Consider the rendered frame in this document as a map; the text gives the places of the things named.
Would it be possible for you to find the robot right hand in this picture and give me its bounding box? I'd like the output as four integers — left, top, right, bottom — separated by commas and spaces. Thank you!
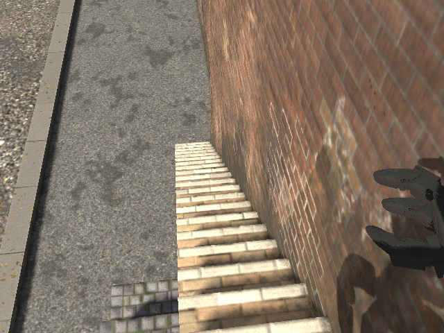
366, 165, 444, 278

